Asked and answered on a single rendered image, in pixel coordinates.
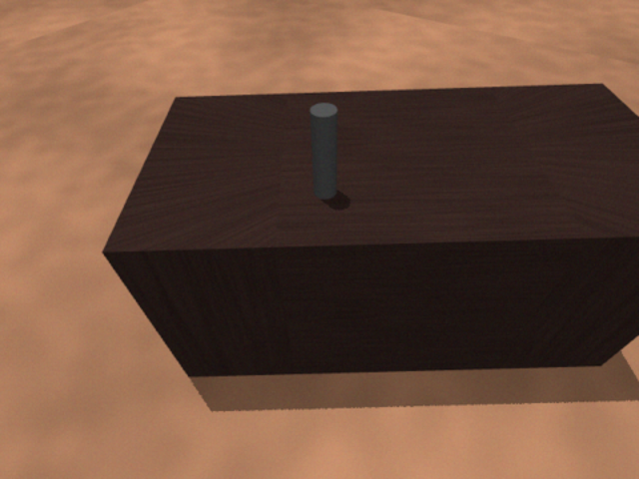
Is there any can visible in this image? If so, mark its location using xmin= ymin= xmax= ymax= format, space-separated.
xmin=310 ymin=103 xmax=337 ymax=200

